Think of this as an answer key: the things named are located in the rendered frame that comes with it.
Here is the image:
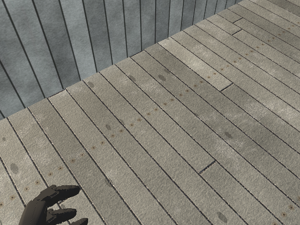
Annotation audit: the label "left robot hand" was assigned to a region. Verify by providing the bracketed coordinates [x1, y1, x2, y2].
[19, 185, 88, 225]

